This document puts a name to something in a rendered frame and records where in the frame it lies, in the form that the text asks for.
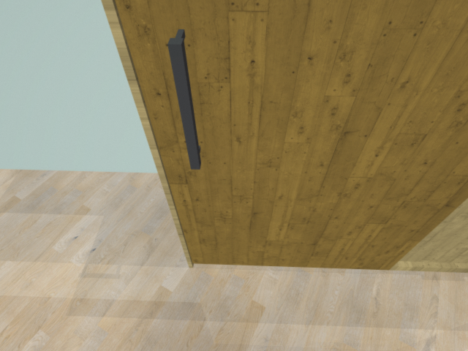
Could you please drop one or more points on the handle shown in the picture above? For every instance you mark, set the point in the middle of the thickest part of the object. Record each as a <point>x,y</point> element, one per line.
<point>181,77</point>

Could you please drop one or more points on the wardrobe door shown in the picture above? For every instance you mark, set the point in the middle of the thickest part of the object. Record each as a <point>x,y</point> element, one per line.
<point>332,133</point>
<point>446,243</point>

